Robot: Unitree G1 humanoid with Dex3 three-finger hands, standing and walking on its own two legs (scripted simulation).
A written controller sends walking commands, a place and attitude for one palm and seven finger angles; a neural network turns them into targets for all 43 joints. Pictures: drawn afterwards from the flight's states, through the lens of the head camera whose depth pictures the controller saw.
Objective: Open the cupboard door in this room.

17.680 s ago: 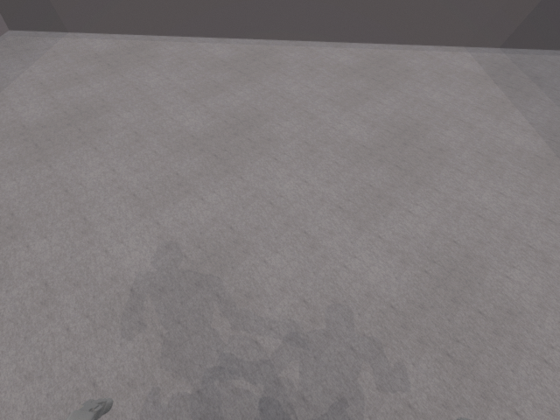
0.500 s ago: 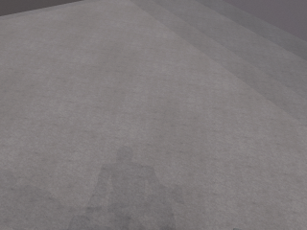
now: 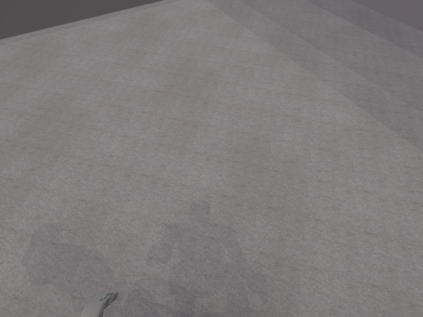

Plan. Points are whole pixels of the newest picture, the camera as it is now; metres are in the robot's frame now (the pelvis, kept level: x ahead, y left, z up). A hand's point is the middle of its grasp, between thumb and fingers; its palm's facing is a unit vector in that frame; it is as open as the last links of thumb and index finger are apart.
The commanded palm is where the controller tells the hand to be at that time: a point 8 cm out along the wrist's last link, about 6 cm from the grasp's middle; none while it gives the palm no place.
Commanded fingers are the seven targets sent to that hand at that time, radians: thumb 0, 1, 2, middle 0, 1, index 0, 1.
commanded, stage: turn or walk to find it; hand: left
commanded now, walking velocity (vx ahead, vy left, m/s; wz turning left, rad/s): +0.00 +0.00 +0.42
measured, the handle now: out of the picture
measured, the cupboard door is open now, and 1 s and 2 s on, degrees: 0 0 0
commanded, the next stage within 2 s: stand and wait in 1.36 s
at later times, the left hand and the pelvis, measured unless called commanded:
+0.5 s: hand out of the picture -0.06 +0.18 -0.17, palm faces +0.30 -0.92 -0.26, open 7.3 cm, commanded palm none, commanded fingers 0.00 0.90 0.90 -0.20 -0.30 -0.20 -0.30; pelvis -0.03 -0.02 +0.00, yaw +15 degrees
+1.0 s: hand out of the picture -0.01 +0.20 -0.15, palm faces +0.43 -0.86 -0.29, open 7.4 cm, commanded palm none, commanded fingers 0.00 0.90 0.90 -0.20 -0.30 -0.20 -0.30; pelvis -0.03 -0.03 -0.01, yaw +26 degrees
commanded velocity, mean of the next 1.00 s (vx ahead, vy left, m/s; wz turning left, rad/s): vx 0.00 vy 0.00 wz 0.42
